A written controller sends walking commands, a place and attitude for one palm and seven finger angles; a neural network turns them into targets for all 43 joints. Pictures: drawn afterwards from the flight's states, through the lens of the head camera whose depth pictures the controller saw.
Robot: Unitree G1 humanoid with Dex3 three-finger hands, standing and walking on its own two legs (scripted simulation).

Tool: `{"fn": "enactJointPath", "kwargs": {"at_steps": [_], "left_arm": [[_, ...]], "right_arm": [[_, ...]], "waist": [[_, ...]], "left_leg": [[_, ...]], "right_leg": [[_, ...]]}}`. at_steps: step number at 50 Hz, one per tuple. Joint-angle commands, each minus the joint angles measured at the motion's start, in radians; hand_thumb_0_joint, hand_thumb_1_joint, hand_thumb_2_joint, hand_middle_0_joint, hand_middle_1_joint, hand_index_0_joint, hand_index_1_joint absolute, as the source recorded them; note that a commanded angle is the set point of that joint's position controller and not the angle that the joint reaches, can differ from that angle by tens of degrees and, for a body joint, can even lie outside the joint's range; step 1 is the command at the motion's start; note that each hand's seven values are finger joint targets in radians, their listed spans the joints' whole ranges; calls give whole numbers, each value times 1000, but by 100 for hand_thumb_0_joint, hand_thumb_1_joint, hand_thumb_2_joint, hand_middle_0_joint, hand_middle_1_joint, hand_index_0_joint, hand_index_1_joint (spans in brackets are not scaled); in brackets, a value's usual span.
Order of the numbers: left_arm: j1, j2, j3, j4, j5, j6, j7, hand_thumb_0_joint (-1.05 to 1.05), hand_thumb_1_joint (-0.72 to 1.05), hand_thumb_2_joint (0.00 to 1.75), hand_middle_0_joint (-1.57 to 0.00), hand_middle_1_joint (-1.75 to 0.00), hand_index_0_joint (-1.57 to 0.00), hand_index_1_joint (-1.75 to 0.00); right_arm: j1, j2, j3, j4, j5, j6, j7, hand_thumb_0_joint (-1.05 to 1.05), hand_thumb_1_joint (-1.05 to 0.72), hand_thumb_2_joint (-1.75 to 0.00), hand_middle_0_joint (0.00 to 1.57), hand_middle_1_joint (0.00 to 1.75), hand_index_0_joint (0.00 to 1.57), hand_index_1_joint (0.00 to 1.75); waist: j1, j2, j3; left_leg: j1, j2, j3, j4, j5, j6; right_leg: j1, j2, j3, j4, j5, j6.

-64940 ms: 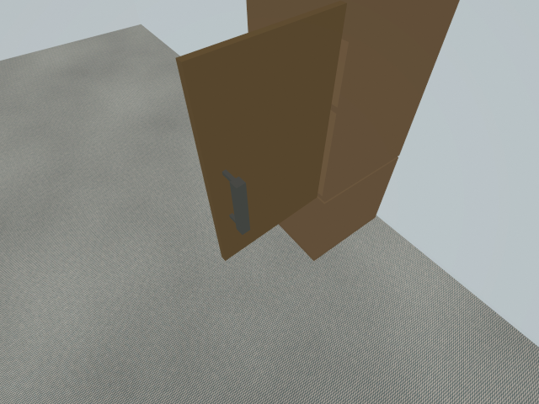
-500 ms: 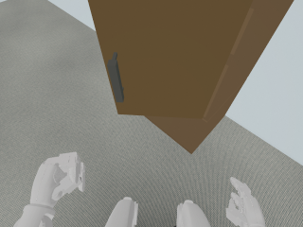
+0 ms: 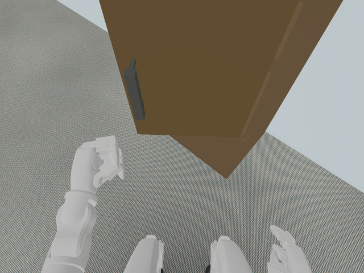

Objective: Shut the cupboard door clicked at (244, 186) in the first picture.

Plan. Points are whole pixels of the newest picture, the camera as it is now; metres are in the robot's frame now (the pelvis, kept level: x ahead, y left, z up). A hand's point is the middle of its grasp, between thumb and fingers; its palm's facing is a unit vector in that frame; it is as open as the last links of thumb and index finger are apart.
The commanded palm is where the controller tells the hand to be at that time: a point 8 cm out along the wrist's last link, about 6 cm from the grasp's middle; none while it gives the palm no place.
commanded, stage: bring the fist close to the handle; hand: left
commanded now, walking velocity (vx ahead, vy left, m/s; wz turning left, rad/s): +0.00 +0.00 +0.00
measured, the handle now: (136, 91) +0.55 +0.14 +0.03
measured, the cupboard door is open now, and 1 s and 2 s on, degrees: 40 40 26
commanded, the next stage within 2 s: push the door shut along its arc in 0.92 s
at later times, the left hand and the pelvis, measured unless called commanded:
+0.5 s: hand (145, 128) +0.42 +0.11 +0.04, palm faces -0.02 -1.00 -0.04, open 3.1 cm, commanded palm +0.41 +0.16 +0.03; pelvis +0.00 -0.01 +0.00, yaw +0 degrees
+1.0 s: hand (146, 120) +0.44 +0.10 +0.05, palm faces -0.01 -1.00 -0.04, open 3.1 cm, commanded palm +0.41 +0.16 +0.03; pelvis +0.00 -0.01 +0.00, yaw -1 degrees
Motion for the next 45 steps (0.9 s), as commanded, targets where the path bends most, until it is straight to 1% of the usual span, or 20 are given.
{"fn": "enactJointPath", "kwargs": {"at_steps": [1,6,9,11,13,14,17,18,19,23,26,28,29,32,33,34,37,40,44,45], "left_arm": [[-266,48,-14,-39,23,-54,0,0,90,90,-130,-150,-130,-150],[-397,69,22,-42,7,-87,-1,0,90,90,-130,-150,-130,-150],[-469,114,86,-17,4,-127,31,0,90,90,-130,-150,-130,-150],[-483,94,82,44,16,-145,49,0,90,90,-130,-150,-130,-150],[-513,110,90,91,32,-155,60,0,90,90,-130,-150,-130,-150],[-514,90,79,145,39,-151,60,0,90,90,-130,-150,-130,-150],[-626,77,54,258,55,-137,51,0,90,90,-130,-150,-130,-150],[-667,99,74,266,52,-140,50,0,90,90,-130,-150,-130,-150],[-681,81,65,305,54,-138,45,0,90,90,-130,-150,-130,-150],[-848,129,119,333,33,-173,49,0,90,90,-130,-150,-130,-150],[-973,145,134,398,51,-210,62,0,90,90,-130,-150,-130,-150],[-924,186,180,449,65,-222,72,0,90,90,-130,-150,-130,-150],[-907,165,168,483,72,-219,72,0,90,90,-130,-150,-130,-150],[-850,190,196,533,79,-199,66,0,90,90,-130,-150,-130,-150],[-817,208,220,530,74,-195,64,0,90,90,-130,-150,-130,-150],[-800,188,202,528,74,-187,58,0,90,90,-130,-150,-130,-150],[-844,178,196,487,56,-190,49,0,90,90,-130,-150,-130,-150],[-914,184,202,465,48,-230,54,0,90,90,-130,-150,-130,-150],[-988,165,164,454,70,-291,56,0,90,90,-130,-150,-130,-150],[-972,155,158,488,76,-293,55,0,90,90,-130,-150,-130,-150]], "right_arm": [[-4,-149,-64,-117,7,-30,-10,0,-90,-90,20,30,20,30],[11,-148,-74,-102,4,-19,-9,0,-90,-90,20,30,20,30],[17,-144,-75,-79,-2,-13,-9,0,-90,-90,20,30,20,30],[25,-136,-76,-64,-7,-5,-2,0,-90,-90,20,30,20,30],[35,-140,-78,-56,-9,2,2,0,-90,-90,20,30,20,30],[33,-138,-78,-50,-9,9,6,0,-90,-90,20,30,20,30],[49,-144,-81,-34,-6,27,8,0,-90,-90,20,30,20,30],[63,-147,-81,-32,-5,29,5,0,-90,-90,20,30,20,30],[58,-146,-83,-28,-4,32,5,0,-90,-90,20,30,20,30],[80,-147,-83,-13,-7,33,-1,0,-90,-90,20,30,20,30],[92,-144,-84,17,-15,32,0,0,-90,-90,20,30,20,30],[108,-150,-86,11,-20,35,7,0,-90,-90,20,30,20,30],[102,-146,-85,13,-22,39,12,0,-90,-90,20,30,20,30],[122,-148,-85,1,-21,62,22,0,-90,-90,20,30,20,30],[131,-150,-88,-13,-20,66,24,0,-90,-90,20,30,20,30],[128,-148,-87,-16,-16,72,27,0,-90,-90,20,30,20,30],[134,-149,-90,-16,-11,81,27,0,-90,-90,20,30,20,30],[132,-150,-92,-1,-13,75,21,0,-90,-90,20,30,20,30],[135,-151,-97,28,-22,64,17,0,-90,-90,20,30,20,30],[136,-152,-98,33,-23,64,19,0,-90,-90,20,30,20,30]], "waist": [[-43,-24,-240],[-27,4,-370],[-26,-9,-415],[-30,-21,-399],[-34,-10,-398],[-40,-28,-377],[-76,-36,-330],[-77,-44,-347],[-79,-40,-352],[-92,-45,-424],[-108,-22,-450],[-83,-4,-481],[-83,3,-485],[-68,-27,-486],[-55,-28,-509],[-53,-33,-504],[-71,-62,-466],[-94,-92,-437],[-110,-27,-437],[-112,-35,-425]], "left_leg": [[151,-22,-30,-216,125,12],[218,-22,-21,-207,247,10],[217,-21,-17,-191,309,10],[203,-21,-10,-187,317,9],[189,-23,-8,-182,314,11],[175,-22,-1,-186,295,9],[140,-23,5,-183,235,13],[137,-24,1,-183,242,15],[137,-24,7,-183,230,14],[129,-28,5,-162,251,19],[121,-27,4,-145,249,17],[121,-29,4,-150,265,16],[117,-30,13,-150,264,16],[88,-30,25,-165,276,17],[95,-31,25,-170,300,18],[94,-30,31,-177,298,15],[86,-29,33,-186,257,19],[72,-28,30,-178,211,23],[119,-26,20,-171,209,22],[118,-26,19,-171,198,21]], "right_leg": [[169,32,16,-189,87,-23],[233,29,25,-172,212,-25],[264,29,33,-153,285,-22],[265,28,33,-149,304,-19],[264,30,37,-148,305,-20],[262,28,39,-156,298,-17],[236,28,50,-179,255,-13],[250,31,50,-177,259,-15],[244,28,54,-183,252,-12],[274,31,65,-174,284,-10],[245,29,68,-155,287,-8],[255,34,65,-143,295,-13],[258,31,68,-147,305,-10],[316,31,75,-156,342,-10],[340,36,74,-153,365,-12],[349,33,76,-160,374,-10],[350,33,82,-189,338,-5],[326,32,90,-202,281,0],[256,33,77,-184,262,-5],[243,34,73,-185,247,-5]]}}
